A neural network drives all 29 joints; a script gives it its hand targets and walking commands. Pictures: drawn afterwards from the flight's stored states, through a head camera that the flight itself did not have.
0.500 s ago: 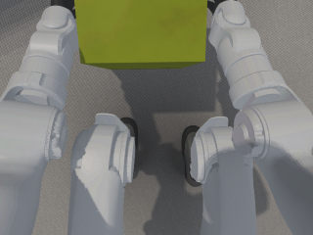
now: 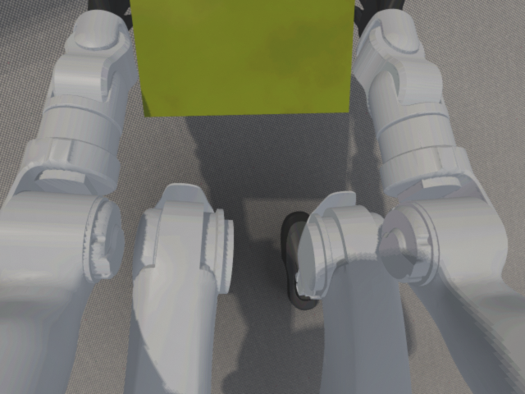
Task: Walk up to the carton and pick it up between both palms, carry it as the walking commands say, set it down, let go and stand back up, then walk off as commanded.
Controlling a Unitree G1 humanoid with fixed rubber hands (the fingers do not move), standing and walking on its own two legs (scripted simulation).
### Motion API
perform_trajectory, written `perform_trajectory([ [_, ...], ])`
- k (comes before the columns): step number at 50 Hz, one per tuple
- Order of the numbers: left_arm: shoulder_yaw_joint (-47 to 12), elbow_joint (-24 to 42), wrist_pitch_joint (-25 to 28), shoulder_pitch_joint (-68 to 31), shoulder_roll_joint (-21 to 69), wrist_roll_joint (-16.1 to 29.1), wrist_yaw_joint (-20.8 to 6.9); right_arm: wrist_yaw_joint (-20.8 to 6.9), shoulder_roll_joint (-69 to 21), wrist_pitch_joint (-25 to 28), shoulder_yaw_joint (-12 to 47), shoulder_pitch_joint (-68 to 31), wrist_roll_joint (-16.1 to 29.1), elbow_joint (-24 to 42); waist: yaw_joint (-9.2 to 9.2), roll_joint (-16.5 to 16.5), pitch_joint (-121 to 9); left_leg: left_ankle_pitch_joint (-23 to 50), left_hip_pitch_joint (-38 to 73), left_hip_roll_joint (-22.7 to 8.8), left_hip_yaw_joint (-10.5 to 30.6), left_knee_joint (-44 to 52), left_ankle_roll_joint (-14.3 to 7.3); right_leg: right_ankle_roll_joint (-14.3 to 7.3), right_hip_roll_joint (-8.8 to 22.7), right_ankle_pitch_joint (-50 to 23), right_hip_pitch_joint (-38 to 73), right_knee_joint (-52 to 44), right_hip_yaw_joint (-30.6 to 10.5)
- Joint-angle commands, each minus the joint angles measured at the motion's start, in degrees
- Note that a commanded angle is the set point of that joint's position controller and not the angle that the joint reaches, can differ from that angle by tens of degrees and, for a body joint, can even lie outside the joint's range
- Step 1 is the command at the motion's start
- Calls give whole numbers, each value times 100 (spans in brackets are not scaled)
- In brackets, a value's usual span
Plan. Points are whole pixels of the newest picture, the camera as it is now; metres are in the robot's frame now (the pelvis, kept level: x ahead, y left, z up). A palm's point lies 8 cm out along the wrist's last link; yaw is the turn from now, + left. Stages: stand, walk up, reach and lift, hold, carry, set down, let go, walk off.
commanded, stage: reach and lift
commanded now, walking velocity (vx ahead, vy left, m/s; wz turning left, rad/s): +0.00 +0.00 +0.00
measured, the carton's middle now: (246, 33) +0.53 +0.04 -0.22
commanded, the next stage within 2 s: none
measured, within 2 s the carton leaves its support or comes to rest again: neither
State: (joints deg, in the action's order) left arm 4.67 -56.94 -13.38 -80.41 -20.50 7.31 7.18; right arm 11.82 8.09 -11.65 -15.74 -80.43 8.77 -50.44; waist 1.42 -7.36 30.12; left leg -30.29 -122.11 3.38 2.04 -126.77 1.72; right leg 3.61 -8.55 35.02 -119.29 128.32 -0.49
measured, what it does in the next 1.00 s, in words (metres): rises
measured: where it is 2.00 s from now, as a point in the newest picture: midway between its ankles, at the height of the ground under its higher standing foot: (245, 271)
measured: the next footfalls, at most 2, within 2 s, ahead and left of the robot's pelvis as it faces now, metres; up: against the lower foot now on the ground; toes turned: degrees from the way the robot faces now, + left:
none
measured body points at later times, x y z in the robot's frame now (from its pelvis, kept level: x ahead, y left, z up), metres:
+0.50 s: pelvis +0.00 +0.00 +0.04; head +0.36 +0.05 +0.30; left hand +0.54 +0.21 -0.11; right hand +0.56 -0.09 -0.10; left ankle +0.14 +0.12 -0.33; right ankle +0.12 -0.12 -0.33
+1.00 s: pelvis -0.02 +0.00 +0.08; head +0.32 +0.04 +0.36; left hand +0.52 +0.22 -0.04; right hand +0.54 -0.08 -0.03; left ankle +0.14 +0.12 -0.33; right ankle +0.12 -0.12 -0.33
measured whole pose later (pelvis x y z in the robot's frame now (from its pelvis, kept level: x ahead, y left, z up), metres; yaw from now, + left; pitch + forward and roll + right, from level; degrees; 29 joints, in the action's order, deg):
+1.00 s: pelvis -0.02 +0.00 +0.08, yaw +2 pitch +23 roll -2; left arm 15.2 -44.7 -24.5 -80.0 -15.4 -1.7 4.3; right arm 9.1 3.2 -21.5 -25.1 -76.8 -2.4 -35.4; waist 3.6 -2.0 30.1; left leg -26.4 -106.9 6.5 4.6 -110.7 3.4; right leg 3.5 -8.7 31.5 -104.0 112.4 -1.8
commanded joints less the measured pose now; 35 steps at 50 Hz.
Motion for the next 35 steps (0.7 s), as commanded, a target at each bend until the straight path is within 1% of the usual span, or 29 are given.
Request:
perform_trajectory([
  [1,-1830,2946,316,-4980,5641,423,-1407,-1482,-5737,-111,2241,-3935,247,1110,519,1444,-11299,1891,5410,266,-509,1251,-81,-362,-239,-1464,2749,-1154,460],
  [2,-1858,2982,280,-5037,5694,421,-1397,-1481,-5713,-143,2207,-3959,209,1111,457,1453,-11313,1808,5467,272,-489,1279,-79,-363,-233,-1386,2695,-1176,482],
  [3,-1869,3015,232,-5083,5724,428,-1388,-1470,-5669,-173,2209,-4049,206,1215,437,1479,-11443,1754,5525,273,-516,1301,-65,-362,-242,-1348,2813,-1226,479],
  [4,-1914,3091,183,-5136,5793,474,-1377,-1449,-5620,-186,2231,-4249,235,1424,401,1492,-11686,1748,5640,290,-500,1333,-74,-360,-243,-1367,2931,-1243,490],
  [5,-1912,3052,139,-5125,5801,486,-1365,-1440,-5593,-214,2247,-4362,235,1514,387,1462,-11742,1717,5694,287,-499,1348,-79,-347,-233,-1321,2941,-1272,498],
  [6,-1929,3019,85,-5049,5951,531,-1366,-1415,-5516,-216,2258,-4500,218,1690,315,1430,-11896,1769,5761,298,-487,1377,-72,-348,-233,-1356,3053,-1312,522],
  [7,-1942,3129,47,-5039,6062,564,-1358,-1387,-5542,-240,2244,-4518,205,1824,260,1431,-12150,1849,5869,318,-481,1393,-74,-352,-234,-1417,3224,-1343,526],
  [8,-1956,3041,5,-4958,6174,579,-1366,-1373,-5539,-258,2247,-4511,148,1870,183,1360,-12159,1846,5826,326,-467,1412,-67,-350,-225,-1412,3204,-1375,551],
  [9,-1934,3106,-24,-4974,6218,585,-1363,-1350,-5596,-287,2284,-4575,146,1958,193,1288,-12295,1941,5833,333,-492,1418,-72,-345,-223,-1479,3362,-1439,532],
  [10,-1918,3002,-56,-4824,6321,562,-1365,-1344,-5617,-299,2302,-4612,111,2030,161,1231,-12277,1980,5824,340,-474,1440,-81,-333,-227,-1497,3373,-1457,543],
  [11,-1880,2912,-94,-4695,6432,548,-1367,-1333,-5587,-315,2303,-4579,53,2105,85,1201,-12354,2029,5889,359,-450,1452,-79,-331,-223,-1520,3370,-1498,570],
  [12,-1872,2902,-109,-4675,6473,566,-1388,-1332,-5624,-352,2291,-4494,-31,2063,-6,1094,-12251,2042,5766,367,-432,1472,-84,-327,-225,-1534,3396,-1549,567],
  [13,-1809,2617,-143,-4438,6596,498,-1406,-1346,-5588,-349,2288,-4480,-105,2072,0,1063,-12062,1985,5673,370,-427,1496,-83,-329,-209,-1452,3301,-1578,563],
  [14,-1755,2523,-155,-4332,6643,461,-1426,-1357,-5635,-369,2298,-4389,-174,2020,-61,952,-11987,1971,5565,378,-416,1531,-97,-313,-203,-1466,3347,-1630,576],
  [15,-1681,2337,-191,-4093,6697,373,-1460,-1370,-5648,-378,2308,-4336,-227,2035,-53,915,-11882,1996,5500,383,-401,1554,-103,-304,-210,-1493,3323,-1654,589],
  [17,-1616,2247,-207,-3923,6768,336,-1501,-1389,-5632,-376,2343,-4279,-313,2157,-112,836,-11892,2153,5410,401,-389,1563,-106,-292,-218,-1640,3441,-1706,562],
  [18,-1575,2287,-209,-3861,6787,313,-1513,-1403,-5717,-403,2393,-4167,-336,2162,-77,741,-11994,2227,5398,419,-408,1573,-104,-264,-225,-1726,3563,-1735,560],
  [19,-1596,2299,-214,-3759,6805,302,-1522,-1416,-5775,-401,2459,-4141,-310,2255,-60,723,-12178,2345,5472,429,-384,1586,-117,-254,-239,-1854,3628,-1712,570],
  [22,-1780,2744,-233,-3858,6725,335,-1473,-1428,-5845,-457,2661,-3976,-203,2445,-14,772,-12887,2759,5882,453,-380,1610,-85,-219,-281,-2206,3885,-1735,579],
  [23,-1849,2960,-245,-3900,6671,346,-1445,-1426,-5890,-480,2734,-3939,-138,2528,71,786,-13089,2879,5994,459,-374,1646,-77,-212,-299,-2309,3970,-1749,564],
  [24,-1870,3074,-260,-3913,6609,328,-1417,-1424,-5919,-512,2821,-3883,-103,2563,111,778,-13197,2940,6093,459,-376,1651,-76,-192,-293,-2335,4012,-1771,547],
  [25,-1902,3299,-277,-3958,6532,319,-1370,-1420,-5905,-547,2890,-3851,-45,2649,192,843,-13432,3093,6310,465,-360,1681,-62,-184,-309,-2408,4057,-1775,532],
  [26,-1955,3570,-303,-4090,6400,303,-1309,-1405,-5893,-587,2937,-3849,13,2759,217,892,-13705,3106,6523,466,-346,1740,-56,-167,-321,-2408,4161,-1818,534],
  [27,-2001,3670,-326,-4105,6302,290,-1271,-1391,-5895,-636,2989,-3774,43,2765,263,934,-13765,3147,6617,470,-357,1773,-42,-159,-332,-2402,4159,-1850,516],
  [29,-2033,3866,-383,-4131,6194,243,-1198,-1363,-5830,-690,3088,-3765,117,2890,348,1042,-13897,3130,6882,456,-340,1857,-38,-146,-322,-2347,4225,-1912,482],
  [30,-2062,4027,-414,-4210,6120,213,-1160,-1346,-5817,-733,3126,-3747,163,2939,422,1128,-14014,3088,7003,453,-368,1907,-18,-151,-329,-2297,4262,-1955,462],
  [31,-2071,4084,-441,-4306,6056,222,-1132,-1325,-5749,-752,3114,-3775,176,2985,409,1176,-13962,2985,7064,444,-334,1950,-22,-167,-320,-2221,4228,-1997,439],
  [33,-2057,4142,-505,-4368,6016,180,-1096,-1301,-5703,-802,3065,-3819,210,2988,487,1320,-13800,2725,7035,440,-358,2084,-26,-181,-319,-2050,4239,-2104,393],
  [35,-1967,3830,-551,-4364,6019,156,-1099,-1268,-5608,-829,2925,-3920,147,2811,477,1296,-13230,2264,6701,413,-370,2228,-43,-194,-288,-1718,4143,-2244,354],
])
